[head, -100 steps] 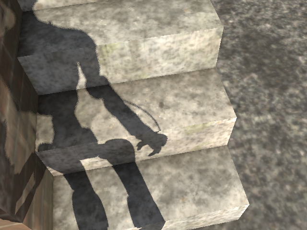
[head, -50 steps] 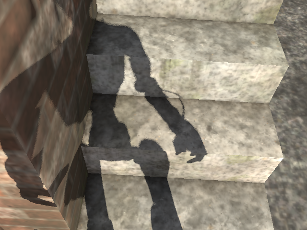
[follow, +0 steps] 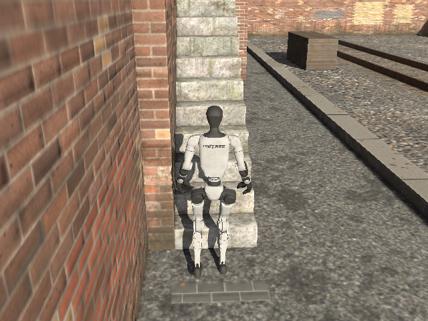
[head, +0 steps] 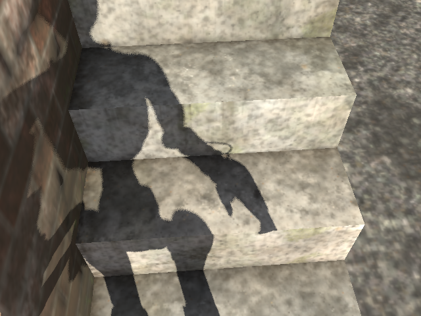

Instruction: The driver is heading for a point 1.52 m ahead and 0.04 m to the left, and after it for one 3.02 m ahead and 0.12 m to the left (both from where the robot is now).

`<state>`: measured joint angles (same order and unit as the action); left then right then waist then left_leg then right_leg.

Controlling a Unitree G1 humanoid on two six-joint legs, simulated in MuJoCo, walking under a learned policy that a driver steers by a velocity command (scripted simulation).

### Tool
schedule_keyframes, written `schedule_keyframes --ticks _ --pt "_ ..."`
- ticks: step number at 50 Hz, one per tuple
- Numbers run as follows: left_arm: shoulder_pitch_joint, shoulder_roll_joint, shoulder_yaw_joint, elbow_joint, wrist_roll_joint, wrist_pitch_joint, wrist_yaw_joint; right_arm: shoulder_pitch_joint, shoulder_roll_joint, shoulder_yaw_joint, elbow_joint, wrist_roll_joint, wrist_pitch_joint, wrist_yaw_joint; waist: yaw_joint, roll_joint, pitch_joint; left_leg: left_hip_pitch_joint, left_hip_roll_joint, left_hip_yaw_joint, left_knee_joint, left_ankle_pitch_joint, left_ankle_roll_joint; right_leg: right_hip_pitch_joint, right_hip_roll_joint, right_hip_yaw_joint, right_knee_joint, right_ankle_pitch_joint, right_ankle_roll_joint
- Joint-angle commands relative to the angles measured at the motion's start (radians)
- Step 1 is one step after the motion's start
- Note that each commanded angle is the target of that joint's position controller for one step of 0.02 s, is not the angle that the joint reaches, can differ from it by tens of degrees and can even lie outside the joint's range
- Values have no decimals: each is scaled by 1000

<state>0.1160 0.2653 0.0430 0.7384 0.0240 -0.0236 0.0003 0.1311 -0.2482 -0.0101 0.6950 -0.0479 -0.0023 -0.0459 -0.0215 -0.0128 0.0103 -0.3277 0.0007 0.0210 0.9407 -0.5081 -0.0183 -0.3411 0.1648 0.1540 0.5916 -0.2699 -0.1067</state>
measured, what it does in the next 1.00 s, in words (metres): steps on the spot: left foot, then right foot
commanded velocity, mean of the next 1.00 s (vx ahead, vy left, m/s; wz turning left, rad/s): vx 0.50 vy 0.00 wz -0.09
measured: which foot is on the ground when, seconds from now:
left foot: up 0.00-0.24, down 0.26-1.00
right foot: down 0.00-0.26, up 0.28-0.58, down 0.60-1.00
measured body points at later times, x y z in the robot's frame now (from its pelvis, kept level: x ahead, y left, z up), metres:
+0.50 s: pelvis +0.04 +0.01 +0.02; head +0.07 +0.03 +0.47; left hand +0.27 +0.19 -0.09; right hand +0.10 -0.26 -0.07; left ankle +0.05 +0.12 -0.73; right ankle +0.01 -0.11 -0.68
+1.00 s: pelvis +0.08 -0.03 +0.00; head +0.11 -0.01 +0.45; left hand +0.29 +0.18 -0.09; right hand +0.23 -0.25 -0.09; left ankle +0.05 +0.10 -0.73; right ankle +0.04 -0.10 -0.73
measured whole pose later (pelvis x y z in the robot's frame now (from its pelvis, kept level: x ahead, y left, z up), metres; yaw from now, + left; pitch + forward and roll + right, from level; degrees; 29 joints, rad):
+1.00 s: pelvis +0.08 -0.03 +0.00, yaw -2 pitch +2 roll -1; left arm 0.11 0.17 0.02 0.62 0.01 -0.03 0.04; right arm 0.20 -0.13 -0.03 0.61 -0.02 -0.01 -0.06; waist -0.01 -0.01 0.01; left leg -0.25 0.02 -0.07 0.57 -0.36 -0.01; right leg -0.21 0.01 -0.20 0.49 -0.33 -0.05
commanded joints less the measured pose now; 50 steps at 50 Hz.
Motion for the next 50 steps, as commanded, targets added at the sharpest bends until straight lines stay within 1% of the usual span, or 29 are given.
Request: schedule_keyframes --ticks 1,3,6,9,10,12,13,14,15,16,17,18,19,20,23,25,28,30,31,32,34,35,38,40,42,45,46,48,50 --pt "7 173 59 -89 -6 2 15 -66 -78 -14 -120 -18 -25 1 20 -14 -49 -338 24 -114 234 87 16 226 -323 504 -297 94 -181" --pt "-7 149 50 -98 -7 3 15 -58 -74 -11 -130 -17 -30 -10 12 19 -77 -229 36 -80 118 150 3 182 -267 373 -285 346 -144" --pt "61 148 57 -84 -14 7 17 -72 -52 -8 -171 19 -10 -9 24 -28 -104 -142 -5 -36 -63 107 -7 171 -215 301 -242 522 -126" --pt "42 146 70 -115 -9 22 14 -47 -43 -11 -201 36 -5 -8 17 -94 -125 14 -59 -25 -230 140 1 75 -176 328 -250 356 -100" --pt "28 130 69 -124 -4 21 1 -8 -43 -22 -189 51 -10 -16 0 -143 -125 89 -68 -25 -262 146 5 26 -170 359 -251 249 -101" --pt "-18 108 68 -160 -20 24 -4 86 -58 -39 -156 34 -26 -21 -50 -119 -93 255 -59 -28 -468 244 17 -78 -123 366 -216 9 -67" --pt "-20 60 57 -176 -28 15 -7 122 -91 -52 -144 20 -36 -28 -56 -32 -76 382 23 -111 -535 237 21 -198 -81 339 -114 -96 -30" --pt "-29 -30 29 -211 -43 0 -7 137 -155 -64 -157 -14 -47 -34 -59 209 -88 454 265 -404 -705 78 75 -338 40 182 139 -260 22" --pt "8 33 38 -219 -12 -9 0 114 -187 -86 -160 -25 -42 -29 -38 309 -103 343 415 -619 -794 -30 202 -380 34 35 415 -316 50" --pt "59 86 55 -200 19 -10 -4 50 -120 -74 -173 -6 -48 -23 16 214 -70 211 413 -615 -794 -127 250 -328 -46 22 564 -243 81" --pt "76 79 54 -178 29 -8 -12 1 -62 -58 -171 12 -54 -12 35 138 -35 152 347 -517 -794 -94 249 -311 -58 8 642 -169 104" --pt "94 60 50 -165 29 -6 -18 -8 -47 -53 -161 14 -59 -6 39 99 -30 150 289 -413 -794 13 227 -308 -50 -3 683 -119 119" --pt "109 47 44 -151 24 -9 -23 0 -45 -53 -134 -3 -71 4 44 48 -27 164 254 -322 -770 205 213 -297 -50 -32 688 -81 121" --pt "112 30 34 -149 20 -9 -25 34 -51 -55 -114 -6 -79 6 35 24 -24 183 215 -226 -743 382 199 -280 -54 -52 616 -69 124" --pt "45 -54 -14 -187 2 3 -29 -20 -13 -31 -102 20 -88 10 44 126 -58 137 150 -71 -695 707 152 -37 -88 -131 220 -63 121" --pt "3 -59 -19 -195 7 14 -28 41 -28 -35 -78 37 -83 15 11 234 -71 183 157 -96 -678 767 163 60 -89 -181 -15 -65 106" --pt "55 -75 -20 -156 19 -2 -9 121 -47 -51 -47 47 -60 25 21 197 -77 226 146 -126 -567 848 148 173 -99 -221 -279 100 113" --pt "83 -20 -16 -166 32 -32 5 90 5 -42 -76 55 -59 36 29 83 -146 125 105 -125 -449 662 107 308 -259 -90 -251 397 120" --pt "51 14 -9 -159 33 -31 13 138 92 -10 -81 68 -61 37 -10 -162 -179 94 45 -76 -479 388 79 317 -318 -40 -223 415 87" --pt "11 -24 -14 -183 27 -30 13 120 75 -6 -71 67 -52 29 4 -160 -165 111 38 -69 -480 303 67 275 -323 -17 -267 286 77" --pt "-43 -56 -21 -219 26 -29 21 89 43 -12 -71 49 -42 21 15 -83 -77 100 35 -83 -493 356 59 227 -299 -44 -294 291 78" --pt "-35 -56 -21 -220 22 -32 28 83 39 -15 -75 43 -40 21 21 -65 -76 99 38 -91 -491 399 53 241 -288 -69 -278 389 82" --pt "18 -18 -6 -190 18 -37 35 113 51 -13 -75 58 -42 -2 27 -51 -105 74 32 -97 -455 410 42 330 -286 -113 -235 609 90" --pt "-12 -32 -7 -194 12 -32 37 102 60 -14 -93 59 -32 -9 15 -61 -120 66 28 -88 -424 372 29 326 -311 -121 -242 580 70" --pt "-27 -33 -3 -194 12 -25 32 79 70 -18 -117 46 -27 -8 22 -50 -117 48 18 -66 -384 366 21 311 -317 -150 -232 549 59" --pt "-36 -16 6 -192 14 -19 35 90 84 -20 -138 37 -25 -10 16 -65 -103 36 8 -38 -350 305 27 268 -339 -167 -223 478 39" --pt "-60 -40 -7 -202 -7 -27 38 68 79 -25 -153 25 -23 -6 9 -60 -75 45 2 -44 -362 305 26 227 -333 -192 -217 476 38" --pt "-76 -27 -2 -205 -13 -26 38 70 86 -26 -164 22 -25 -12 4 -16 -92 53 4 -51 -384 379 41 238 -323 -229 -150 553 46" --pt "-63 -2 8 -210 -19 -28 42 80 53 -42 -170 23 -25 -13 15 55 -140 78 18 -92 -377 575 49 253 -288 -282 -65 583 70"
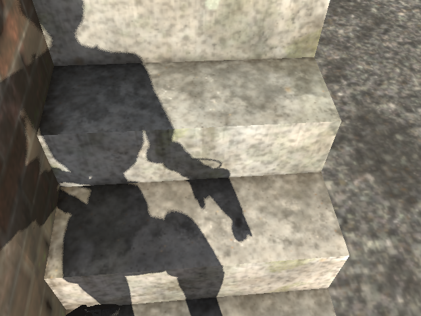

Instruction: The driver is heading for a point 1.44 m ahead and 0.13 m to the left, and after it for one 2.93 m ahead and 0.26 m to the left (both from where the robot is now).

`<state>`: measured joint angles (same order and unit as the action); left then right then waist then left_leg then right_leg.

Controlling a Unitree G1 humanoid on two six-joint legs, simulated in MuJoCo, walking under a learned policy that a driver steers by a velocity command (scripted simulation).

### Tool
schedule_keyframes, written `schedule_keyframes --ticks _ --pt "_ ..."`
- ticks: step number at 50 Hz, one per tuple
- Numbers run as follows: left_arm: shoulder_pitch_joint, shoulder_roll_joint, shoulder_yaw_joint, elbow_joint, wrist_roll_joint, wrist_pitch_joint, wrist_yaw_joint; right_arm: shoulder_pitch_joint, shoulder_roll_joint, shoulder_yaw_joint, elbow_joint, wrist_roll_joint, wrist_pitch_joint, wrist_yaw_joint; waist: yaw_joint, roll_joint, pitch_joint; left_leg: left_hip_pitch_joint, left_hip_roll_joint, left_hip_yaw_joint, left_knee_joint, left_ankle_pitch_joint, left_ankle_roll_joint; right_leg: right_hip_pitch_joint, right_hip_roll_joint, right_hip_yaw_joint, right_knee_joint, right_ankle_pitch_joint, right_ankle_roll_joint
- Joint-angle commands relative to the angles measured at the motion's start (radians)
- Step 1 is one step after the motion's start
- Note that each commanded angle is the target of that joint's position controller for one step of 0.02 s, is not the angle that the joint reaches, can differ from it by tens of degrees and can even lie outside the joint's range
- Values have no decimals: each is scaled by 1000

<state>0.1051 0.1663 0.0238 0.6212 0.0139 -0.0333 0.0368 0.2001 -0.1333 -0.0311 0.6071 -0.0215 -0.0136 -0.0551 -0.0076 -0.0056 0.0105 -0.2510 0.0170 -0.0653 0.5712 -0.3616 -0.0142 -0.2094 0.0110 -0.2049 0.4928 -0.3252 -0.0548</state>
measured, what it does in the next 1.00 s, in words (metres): shifts its weight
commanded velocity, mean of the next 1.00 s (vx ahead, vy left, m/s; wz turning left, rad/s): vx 0.50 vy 0.00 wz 0.29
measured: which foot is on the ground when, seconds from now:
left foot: down 0.00-1.00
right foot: down 0.00-1.00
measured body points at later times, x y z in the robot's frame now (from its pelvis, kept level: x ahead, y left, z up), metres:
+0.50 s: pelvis +0.01 +0.03 +0.00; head +0.05 +0.03 +0.45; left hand +0.18 +0.30 -0.06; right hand +0.23 -0.15 -0.10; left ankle -0.04 +0.13 -0.73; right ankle -0.03 -0.06 -0.73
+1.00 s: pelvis +0.01 +0.06 +0.01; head +0.02 +0.06 +0.46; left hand +0.11 +0.31 -0.09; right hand +0.25 -0.07 -0.06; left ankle -0.04 +0.13 -0.73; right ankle -0.03 -0.07 -0.73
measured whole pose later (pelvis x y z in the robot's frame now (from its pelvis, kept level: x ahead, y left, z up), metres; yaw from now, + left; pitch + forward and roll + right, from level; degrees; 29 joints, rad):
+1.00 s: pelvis +0.01 +0.06 +0.01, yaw +12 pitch +3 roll +0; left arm 0.14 0.16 0.00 0.71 0.02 0.01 0.04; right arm 0.13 -0.10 0.01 0.58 -0.04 -0.07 -0.08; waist 0.04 0.00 -0.03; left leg -0.18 -0.04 0.08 0.37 -0.24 0.06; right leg -0.12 -0.02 -0.07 0.36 -0.28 0.00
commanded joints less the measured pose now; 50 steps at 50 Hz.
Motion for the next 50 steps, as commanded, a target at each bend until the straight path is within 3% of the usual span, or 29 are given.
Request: schedule_keyframes --ticks 1,3,6,10,14,16,17,18,19,21,23,24,25,26,27,28,29,31,32,33,34,35,36,37,38,39,42,46,50 --pt "-53 80 21 -98 1 -11 0 5 -88 -30 -91 -8 -13 0 11 85 -169 -3 8 -32 15 518 53 128 -111 49 53 521 39" --pt "-57 64 16 -110 17 1 -3 4 -94 -38 -93 -8 -9 -9 20 78 -153 -33 13 -58 23 526 81 107 -77 36 62 248 55" --pt "-64 59 13 -122 21 6 -13 -20 -106 -45 -116 -11 1 -11 28 42 -83 -133 -3 -92 12 384 106 95 -85 46 52 72 50" --pt "-82 109 24 -117 25 8 -7 -40 -108 -55 -140 -5 7 3 25 20 -103 -164 -46 -86 65 399 108 128 -136 54 48 114 33" --pt "-85 115 25 -105 18 24 -5 16 -121 -71 -126 -4 10 0 12 -5 -108 -180 -74 -67 99 424 115 138 -172 22 93 133 24" --pt "-153 115 21 -132 14 42 0 57 -134 -74 -121 6 -4 -7 -26 44 -114 -111 -31 -196 12 565 151 71 -108 -24 187 107 48" --pt "-211 80 11 -178 14 55 -1 45 -144 -69 -128 12 -19 -7 -31 131 -145 -59 8 -338 -76 674 173 29 -35 -18 238 13 64" --pt "-201 62 6 -197 4 59 -8 10 -171 -74 -132 8 -22 -10 -4 224 -136 16 44 -460 -145 684 210 -76 20 23 276 -174 75" --pt "-175 61 3 -200 -5 59 -18 -28 -173 -72 -144 3 -17 -11 20 249 -115 87 56 -491 -186 694 228 -164 37 84 260 -296 67" --pt "-72 65 0 -160 -14 39 -11 -118 -133 -62 -159 2 -2 -14 73 216 -105 118 49 -452 -168 836 200 -121 37 142 84 -140 32" --pt "-7 77 9 -111 5 25 17 -151 -100 -59 -161 23 -2 -8 82 86 -158 120 5 -325 -54 942 119 78 4 119 -146 185 36" --pt "-15 117 20 -108 28 29 24 -144 -81 -54 -171 38 -12 -4 59 -36 -200 38 -33 -233 33 820 74 198 -58 142 -90 439 38" --pt "-34 125 21 -113 45 39 27 -113 -75 -52 -177 45 -18 -6 34 -193 -244 -124 -85 -151 115 514 35 351 -161 218 -38 786 1" --pt "-67 99 8 -117 49 51 35 -77 -70 -49 -160 35 -11 -13 24 -271 -246 -261 -141 -74 208 29 18 413 -284 289 -63 962 -75" --pt "-91 69 -6 -133 59 57 45 -51 -80 -51 -138 11 -5 -16 24 -228 -219 -238 -122 -22 370 -194 -2 295 -355 293 -95 935 -147" --pt "-110 48 -19 -135 63 56 51 -35 -75 -45 -128 -7 0 -14 7 -135 -176 -205 -86 -4 421 -200 -15 194 -334 251 -111 859 -168" --pt "-157 40 -31 -132 60 46 51 -18 -47 -28 -123 -14 4 -10 -32 -100 -130 -136 -58 8 330 -157 -11 99 -285 180 -110 818 -143" --pt "-160 21 -44 -117 36 28 54 -57 1 3 -116 -5 -5 -10 -18 -103 -104 -15 -49 31 64 -51 -1 65 -229 107 -103 853 -109" --pt "-146 38 -39 -103 14 24 50 -52 16 11 -104 -6 -10 -10 -31 -98 -103 32 -72 63 -112 52 9 102 -203 89 -56 891 -93" --pt "-111 64 -27 -85 -9 16 39 -53 9 13 -97 -22 -18 -9 -27 -69 -108 69 -86 67 -207 176 24 129 -179 90 -3 891 -65" --pt "-98 68 -21 -92 -8 13 26 -37 -3 25 -90 -43 -29 -4 -20 -46 -155 141 -36 33 -223 320 42 126 -186 122 35 786 -32" --pt "-53 26 -32 -104 -15 11 10 -86 -28 29 -102 -48 -42 -4 53 72 -199 195 61 -76 -132 717 65 74 -166 141 -21 498 20" --pt "-15 1 -42 -82 3 23 5 -140 -3 36 -121 -27 -47 2 74 161 -214 125 107 -128 -160 729 86 138 -157 149 -145 172 51" --pt "-68 36 -35 -76 23 24 10 -174 10 40 -135 -14 -53 8 48 101 -111 112 97 -113 -191 659 74 102 -146 154 -204 175 58" --pt "-95 53 -28 -65 31 22 14 -151 -9 33 -127 -14 -56 7 18 43 -88 130 92 -89 -199 635 56 96 -138 154 -205 255 54" --pt "-92 57 -26 -56 10 18 16 -128 -35 22 -121 -19 -53 -4 5 23 -105 150 93 -80 -193 651 33 110 -140 164 -188 345 43" --pt "-54 37 -26 -24 -13 13 13 -94 -46 20 -99 -22 -57 -18 13 30 -167 190 94 -50 -207 646 12 137 -140 190 -177 355 35" --pt "-44 33 -19 3 5 22 7 -95 -26 23 -95 -16 -75 -25 28 12 -137 164 102 -11 -231 510 2 102 -122 220 -188 263 31" --pt "-52 48 -7 0 5 26 -2 -101 -51 11 -111 -25 -80 -27 26 31 -124 163 111 8 -231 473 9 32 -94 233 -119 243 22"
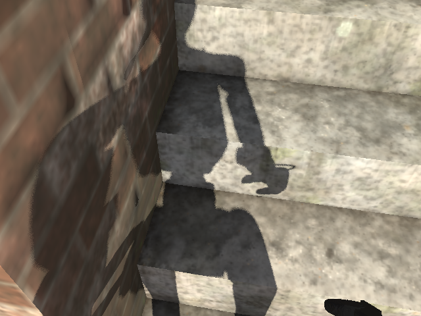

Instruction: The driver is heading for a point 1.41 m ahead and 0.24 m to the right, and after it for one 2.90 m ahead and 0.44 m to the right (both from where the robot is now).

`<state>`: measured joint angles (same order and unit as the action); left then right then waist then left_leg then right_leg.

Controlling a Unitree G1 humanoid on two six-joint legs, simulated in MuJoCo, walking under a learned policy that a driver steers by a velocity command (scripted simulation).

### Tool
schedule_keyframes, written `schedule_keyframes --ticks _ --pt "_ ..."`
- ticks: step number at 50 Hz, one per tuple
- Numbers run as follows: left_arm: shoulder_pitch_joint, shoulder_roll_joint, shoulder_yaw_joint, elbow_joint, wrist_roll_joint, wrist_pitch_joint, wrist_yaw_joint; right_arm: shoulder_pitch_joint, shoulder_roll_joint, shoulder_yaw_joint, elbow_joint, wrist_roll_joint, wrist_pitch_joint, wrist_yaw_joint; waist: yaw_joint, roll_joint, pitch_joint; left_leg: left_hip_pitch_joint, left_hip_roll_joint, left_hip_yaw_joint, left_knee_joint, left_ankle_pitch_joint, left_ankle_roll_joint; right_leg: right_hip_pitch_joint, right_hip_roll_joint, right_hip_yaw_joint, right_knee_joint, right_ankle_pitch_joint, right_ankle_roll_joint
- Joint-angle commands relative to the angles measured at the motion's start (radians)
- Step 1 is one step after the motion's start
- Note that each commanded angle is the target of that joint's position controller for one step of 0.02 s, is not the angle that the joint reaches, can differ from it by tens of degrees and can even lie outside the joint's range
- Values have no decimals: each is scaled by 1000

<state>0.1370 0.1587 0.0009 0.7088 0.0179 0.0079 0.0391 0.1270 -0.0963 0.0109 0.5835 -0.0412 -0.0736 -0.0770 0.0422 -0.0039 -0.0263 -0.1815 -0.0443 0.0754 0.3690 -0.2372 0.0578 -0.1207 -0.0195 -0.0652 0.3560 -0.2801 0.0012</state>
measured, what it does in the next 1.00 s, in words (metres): shifts its weight, turning right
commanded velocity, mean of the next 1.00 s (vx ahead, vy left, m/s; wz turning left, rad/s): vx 0.50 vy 0.00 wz -0.39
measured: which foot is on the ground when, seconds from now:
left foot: down 0.00-1.00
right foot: down 0.00-1.00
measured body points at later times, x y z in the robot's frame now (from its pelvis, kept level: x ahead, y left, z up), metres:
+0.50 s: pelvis -0.01 -0.03 -0.01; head +0.03 -0.03 +0.43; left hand +0.23 +0.14 -0.11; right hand +0.11 -0.30 -0.09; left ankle -0.03 +0.08 -0.74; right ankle -0.06 -0.11 -0.74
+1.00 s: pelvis +0.02 -0.05 +0.00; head +0.04 -0.04 +0.45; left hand +0.26 +0.05 -0.11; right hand +0.07 -0.30 -0.11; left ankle +0.01 +0.08 -0.74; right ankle -0.05 -0.10 -0.74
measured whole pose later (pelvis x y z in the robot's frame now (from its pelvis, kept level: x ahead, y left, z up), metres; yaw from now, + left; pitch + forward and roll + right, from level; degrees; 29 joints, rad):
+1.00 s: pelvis +0.02 -0.05 +0.00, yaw -21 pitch +1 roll -1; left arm 0.11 0.12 -0.02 0.67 0.05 -0.04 0.00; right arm 0.21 -0.15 0.04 0.70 0.00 -0.02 -0.03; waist -0.01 -0.04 0.00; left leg -0.14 0.02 0.02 0.42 -0.30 0.00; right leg -0.13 0.11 0.03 0.36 -0.25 -0.08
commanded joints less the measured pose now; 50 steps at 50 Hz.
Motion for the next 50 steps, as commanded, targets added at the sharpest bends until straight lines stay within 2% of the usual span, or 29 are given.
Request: schedule_keyframes --ticks 1,4,8,12,14,16,17,18,19,21,24,26,28,30,31,32,34,35,36,37,38,39,40,41,43,45,46,47,50 --pt "-84 49 17 -93 -1 -14 -5 -29 -95 -34 -91 -6 -18 -7 -22 43 -92 98 181 -131 -29 339 -57 -76 -56 95 39 182 -34" --pt "-81 51 22 -109 -4 -11 -8 -35 -95 -31 -104 -4 -10 -9 -20 59 -95 103 199 -119 -27 355 -32 -116 -35 104 85 154 -34" --pt "-80 59 31 -136 8 -6 -11 -41 -120 -37 -114 -2 -4 -15 -25 66 -95 86 214 -69 -19 290 -3 -146 -12 103 151 169 -33" --pt "-60 89 47 -149 14 -7 -7 -48 -133 -39 -121 2 10 -18 -37 20 -112 82 206 4 32 227 -7 -161 -20 120 202 282 -36" --pt "-73 96 52 -166 13 -9 -8 -44 -144 -40 -119 8 19 -15 -49 5 -96 65 203 32 50 168 -19 -180 -21 150 217 327 -47" --pt "-14 94 60 -156 1 -26 -18 -50 -169 -53 -130 -2 47 -1 -50 0 -92 59 182 74 90 39 -30 -186 -15 174 216 321 -56" --pt "-19 106 65 -164 2 -32 -20 -41 -175 -54 -122 -4 52 1 -54 -56 -58 29 179 83 110 -24 -33 -197 -7 194 209 311 -76" --pt "-16 124 74 -176 1 -28 -22 -43 -161 -46 -127 7 52 0 -61 -106 -15 -5 155 103 143 -56 -45 -218 -18 269 176 333 -92" --pt "-25 144 80 -191 3 -27 -22 -44 -129 -34 -131 12 50 -3 -69 -170 -16 -18 118 111 185 -80 -60 -220 -44 348 122 364 -117" --pt "-57 174 89 -212 -1 -17 -25 -47 -101 -23 -153 21 44 4 -90 -196 -27 -2 57 91 237 -128 -78 -218 -79 484 23 401 -166" --pt "-104 145 84 -244 -8 -20 -26 16 -142 -34 -125 5 40 -3 -124 -78 -55 37 76 63 139 -44 -66 -168 -39 427 112 573 -142" --pt "-32 136 88 -236 -21 -24 -26 -10 -192 -48 -118 1 42 -14 -78 60 -124 141 148 39 145 278 -46 -179 18 324 255 691 -86" --pt "5 108 87 -228 -24 -22 -22 -32 -206 -56 -110 -3 58 -12 -59 150 -163 211 261 -20 77 408 6 -258 70 235 362 413 -43" --pt "39 74 83 -216 2 0 -22 -102 -186 -45 -100 -2 71 -17 -28 257 -127 122 382 -35 19 393 72 -268 99 118 478 -130 -25" --pt "56 82 81 -212 18 10 -26 -101 -191 -44 -90 2 74 -16 -28 231 -100 57 394 -5 19 353 102 -242 82 84 480 -239 -25" --pt "53 83 79 -210 26 11 -29 -86 -210 -50 -71 5 72 -9 -29 153 -54 19 383 29 49 306 103 -228 70 65 420 -229 -40" --pt "64 59 68 -200 26 -5 -48 -66 -222 -53 -41 30 70 7 8 24 -22 9 300 108 259 361 72 -171 83 89 156 -54 -77" --pt "102 83 72 -190 35 -19 -56 -58 -208 -50 -56 38 65 22 28 -60 -65 -39 249 123 409 275 27 -88 53 214 58 233 -88" --pt "108 194 93 -199 36 -25 -47 -60 -132 -27 -125 48 62 38 -4 -343 -108 -225 108 109 533 -162 -57 3 -124 584 -36 503 -175" --pt "69 149 75 -217 34 -36 -38 -5 -115 -19 -112 46 72 42 -34 -271 -117 -210 100 -35 598 -284 -68 -45 -204 708 -94 434 -261" --pt "1 87 52 -234 41 -39 -34 13 -141 -20 -78 42 83 42 -59 -138 -68 -185 111 -58 601 -256 -71 -92 -216 597 -100 395 -268" --pt "-64 57 30 -228 38 -36 -38 21 -145 -11 -58 39 83 43 -94 -81 -45 -105 122 -38 445 -235 -51 -120 -167 453 -93 494 -214" --pt "-90 31 15 -217 35 -40 -33 16 -131 -3 -37 47 79 47 -92 -98 -43 -39 105 -18 301 -202 -35 -92 -121 358 -86 652 -163" --pt "-60 24 7 -194 38 -43 -26 15 -128 3 -18 51 79 47 -71 -128 -58 -24 85 -7 190 -156 -31 5 -102 303 -63 822 -139" --pt "-5 61 17 -143 32 -42 -23 55 -132 6 24 53 66 45 -51 -120 -121 18 66 -4 65 -6 -24 156 -86 241 19 961 -88" --pt "-22 78 21 -131 23 -48 -28 73 -143 8 46 35 43 45 -48 -38 -126 67 100 -66 4 201 -12 139 -62 220 41 720 -53" --pt "-12 76 20 -128 30 -52 -33 49 -154 5 46 34 38 46 -21 47 -101 73 122 -97 28 318 -7 103 -50 212 24 586 -42" --pt "3 76 17 -111 27 -57 -34 19 -147 6 40 38 34 49 -6 77 -72 83 137 -117 37 349 -1 57 -47 204 -4 512 -32" --pt "-24 66 13 -87 31 -62 -41 45 -132 5 59 48 22 49 -29 63 -55 60 145 -162 33 390 22 49 -48 183 -5 492 -30"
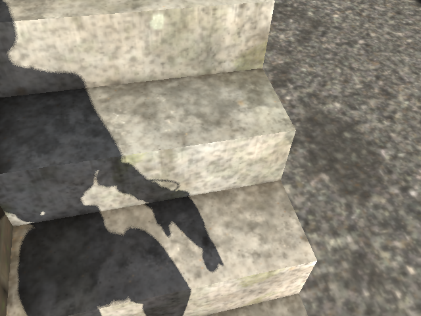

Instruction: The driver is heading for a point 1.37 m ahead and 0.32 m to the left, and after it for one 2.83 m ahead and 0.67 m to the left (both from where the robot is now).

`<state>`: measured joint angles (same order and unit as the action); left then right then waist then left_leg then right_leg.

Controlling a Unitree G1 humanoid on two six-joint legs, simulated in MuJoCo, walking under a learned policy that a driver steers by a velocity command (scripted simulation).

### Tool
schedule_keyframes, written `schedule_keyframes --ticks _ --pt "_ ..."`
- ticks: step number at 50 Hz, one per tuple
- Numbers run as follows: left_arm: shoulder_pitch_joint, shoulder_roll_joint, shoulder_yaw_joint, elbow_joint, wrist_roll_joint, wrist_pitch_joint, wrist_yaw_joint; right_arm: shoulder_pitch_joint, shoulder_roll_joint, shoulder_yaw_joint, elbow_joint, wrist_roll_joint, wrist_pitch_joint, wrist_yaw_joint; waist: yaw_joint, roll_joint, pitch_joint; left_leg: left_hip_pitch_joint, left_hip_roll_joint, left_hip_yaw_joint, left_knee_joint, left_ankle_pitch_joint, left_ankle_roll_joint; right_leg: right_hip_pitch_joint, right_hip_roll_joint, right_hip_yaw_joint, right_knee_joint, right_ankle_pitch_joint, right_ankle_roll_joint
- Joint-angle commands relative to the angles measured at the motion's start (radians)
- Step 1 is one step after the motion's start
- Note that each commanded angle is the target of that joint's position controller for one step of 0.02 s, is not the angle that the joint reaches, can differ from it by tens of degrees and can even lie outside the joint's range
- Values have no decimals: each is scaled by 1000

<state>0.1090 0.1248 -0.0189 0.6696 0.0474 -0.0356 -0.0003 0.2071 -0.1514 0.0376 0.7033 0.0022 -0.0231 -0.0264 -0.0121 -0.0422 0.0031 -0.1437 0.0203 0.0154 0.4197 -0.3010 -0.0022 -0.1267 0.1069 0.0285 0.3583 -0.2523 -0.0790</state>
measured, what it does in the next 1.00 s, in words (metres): walks backwards, turning left: right foot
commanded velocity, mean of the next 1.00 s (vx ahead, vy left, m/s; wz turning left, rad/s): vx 0.18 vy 0.00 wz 0.45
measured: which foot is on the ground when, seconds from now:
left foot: down 0.00-0.66, up 0.68-1.00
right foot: down 0.00-0.42, up 0.44-0.66, down 0.68-1.00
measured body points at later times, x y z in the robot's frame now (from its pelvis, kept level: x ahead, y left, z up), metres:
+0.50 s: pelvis -0.04 +0.03 -0.02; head +0.00 +0.05 +0.43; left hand +0.10 +0.31 -0.10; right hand +0.17 -0.17 -0.11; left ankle -0.05 +0.12 -0.74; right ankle -0.05 -0.08 -0.73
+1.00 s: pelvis -0.12 -0.02 +0.00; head -0.07 -0.03 +0.44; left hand -0.06 +0.28 -0.06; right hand +0.14 -0.17 -0.12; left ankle -0.26 +0.12 -0.64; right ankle -0.05 -0.05 -0.74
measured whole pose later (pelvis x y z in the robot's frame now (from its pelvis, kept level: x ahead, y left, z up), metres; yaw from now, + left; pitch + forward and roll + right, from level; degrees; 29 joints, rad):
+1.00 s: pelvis -0.12 -0.02 +0.00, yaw +28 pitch +2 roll +1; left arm 0.12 0.19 -0.01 0.51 0.04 0.06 0.07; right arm 0.18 -0.26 -0.07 0.63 -0.01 0.02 -0.05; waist 0.02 0.05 0.04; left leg -0.50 0.03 -0.13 1.20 -0.46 -0.18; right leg -0.32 0.02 -0.12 0.46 -0.18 -0.10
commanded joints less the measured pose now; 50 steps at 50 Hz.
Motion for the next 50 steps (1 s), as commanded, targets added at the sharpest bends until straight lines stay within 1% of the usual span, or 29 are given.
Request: schedule_keyframes --ticks 1,3,5,6,9,11,15,19,22,23,24,25,26,28,30,32,33,34,35,36,37,38,39,40,42,44,47,48,50 --pt "0 101 33 -38 -4 -19 -1 -32 -85 -25 -55 3 -32 -6 24 97 -86 21 79 -115 -17 454 83 58 -173 75 -4 457 51" --pt "-15 99 35 -35 -10 -21 1 -36 -87 -28 -49 -2 -35 -4 26 74 -98 5 75 -133 -3 466 91 60 -171 49 10 433 53" --pt "-37 93 32 -40 -17 -27 6 -32 -87 -36 -50 6 -32 -6 16 40 -95 -22 71 -155 14 419 95 51 -172 28 22 384 55" --pt "-43 102 41 -61 -22 -29 16 -36 -93 -50 -67 6 -34 -13 27 51 -86 -48 49 -160 32 384 92 42 -174 21 32 347 54" --pt "-64 111 49 -86 -37 -24 27 -64 -73 -55 -117 -1 -27 -28 13 72 -117 -84 39 -181 94 430 97 41 -199 0 97 455 35" --pt "-56 116 57 -107 -38 -15 32 -49 -85 -68 -140 -1 -22 -33 13 41 -147 -110 30 -196 128 413 102 55 -200 -20 127 442 23" --pt "-79 140 67 -151 -23 17 42 2 -97 -87 -174 -17 4 -52 -15 -10 -119 -185 -4 -188 198 257 78 27 -241 -34 168 489 -2" --pt "-63 156 80 -187 -26 44 37 24 -133 -116 -196 -26 12 -46 -4 84 -99 -213 18 -312 143 335 79 -32 -199 -95 268 242 31" --pt "-41 138 78 -211 -40 59 20 -20 -169 -131 -215 -33 19 -38 22 225 -90 -186 77 -535 1 441 149 -133 -68 -104 399 -141 88" --pt "-22 135 76 -207 -40 60 10 -36 -183 -139 -219 -35 25 -41 23 235 -89 -130 92 -562 -37 536 171 -189 -24 -96 398 -265 105" --pt "-50 139 77 -230 -53 49 13 -68 -160 -135 -221 -53 27 -40 11 195 -105 -36 114 -588 -32 631 159 -249 -25 -68 366 -330 99" --pt "-83 142 74 -219 -38 61 26 -62 -161 -145 -210 -28 26 -36 7 219 -132 30 100 -571 -4 734 183 -266 -20 -37 372 -336 90" --pt "-68 149 76 -217 -29 67 37 -50 -163 -151 -197 -28 24 -39 8 208 -163 94 106 -559 19 821 186 -286 -27 -23 379 -318 86" --pt "-46 152 77 -203 -29 73 52 -44 -155 -160 -178 -20 25 -42 15 184 -192 112 95 -536 35 928 173 -252 -20 -20 379 -280 84" --pt "-26 146 76 -188 -33 81 59 -73 -146 -165 -175 -16 33 -42 24 161 -173 65 70 -520 33 880 149 -201 -11 -24 308 -223 80" --pt "22 133 73 -163 -33 85 64 -111 -147 -172 -177 -7 43 -39 54 137 -133 -36 16 -496 45 669 105 -89 -9 -41 108 -59 66" --pt "24 146 77 -148 -25 88 67 -115 -140 -176 -182 -4 47 -35 49 64 -100 -138 -40 -459 106 372 68 -12 -38 -17 5 44 52" --pt "23 190 88 -145 -14 97 74 -105 -116 -177 -190 2 50 -33 51 -121 -83 -340 -166 -349 349 -152 18 90 -203 141 -65 201 -32" --pt "-47 260 85 -189 19 107 70 -87 -194 -181 -220 57 15 -20 22 -329 -132 -503 -253 -245 885 -463 -68 25 -537 470 -99 627 -210" --pt "-91 199 71 -240 53 101 69 14 -267 -196 -186 31 11 -10 -28 -204 -174 -509 -142 -205 1229 -485 -136 -34 -619 461 -82 700 -308" --pt "-170 137 44 -258 44 101 66 58 -273 -196 -155 29 32 -13 -59 -85 -102 -537 -106 -170 1419 -429 -175 -90 -527 301 -40 656 -287" --pt "-180 136 44 -262 20 89 67 76 -246 -188 -141 12 41 -25 -60 40 -60 -577 -96 -177 1492 -334 -178 -113 -420 178 17 582 -208" --pt "-164 158 43 -258 1 83 77 51 -223 -174 -142 4 45 -31 -40 108 -34 -608 -90 -187 1464 -226 -179 -117 -345 126 39 476 -167" --pt "-125 189 44 -248 -9 80 92 11 -189 -155 -162 -2 40 -21 -12 114 -25 -614 -96 -182 1454 -140 -180 -120 -309 104 43 468 -164" --pt "-51 224 47 -240 -6 81 111 -57 -168 -137 -196 -2 23 -12 27 90 -63 -642 -97 -174 1378 -54 -191 -17 -309 96 48 553 -175" --pt "-24 216 47 -252 7 90 102 -65 -178 -131 -192 4 19 -19 43 31 -113 -628 -85 -177 1207 -53 -208 60 -301 69 40 562 -177" --pt "-24 185 50 -256 -3 97 79 -28 -147 -111 -164 1 30 -30 39 -42 -146 -518 -36 -138 885 -137 -209 73 -306 77 -12 336 -166" --pt "-26 171 47 -246 -10 86 73 -16 -145 -108 -149 -7 30 -21 30 -59 -149 -441 -12 -118 765 -179 -198 53 -305 101 -31 256 -160" --pt "-29 199 64 -234 -22 77 63 6 -128 -96 -118 -20 21 -18 29 -110 -136 -298 35 -47 505 -230 -149 3 -298 136 -82 74 -143"
Velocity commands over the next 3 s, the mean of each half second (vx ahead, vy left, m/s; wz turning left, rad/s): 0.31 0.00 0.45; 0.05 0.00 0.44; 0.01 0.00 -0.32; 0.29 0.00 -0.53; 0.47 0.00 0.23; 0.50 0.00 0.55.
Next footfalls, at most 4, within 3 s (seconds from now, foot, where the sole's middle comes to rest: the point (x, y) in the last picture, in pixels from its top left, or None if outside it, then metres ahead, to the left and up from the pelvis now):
0.68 right None -0.01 -0.04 -0.78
1.16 left None -0.21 0.10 -0.78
1.56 right None -0.14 -0.17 -0.78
1.94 left None -0.10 0.01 -0.78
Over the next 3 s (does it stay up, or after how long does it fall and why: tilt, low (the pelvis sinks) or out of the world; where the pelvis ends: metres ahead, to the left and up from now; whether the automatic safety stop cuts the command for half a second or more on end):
stays up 0.03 -0.10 0.00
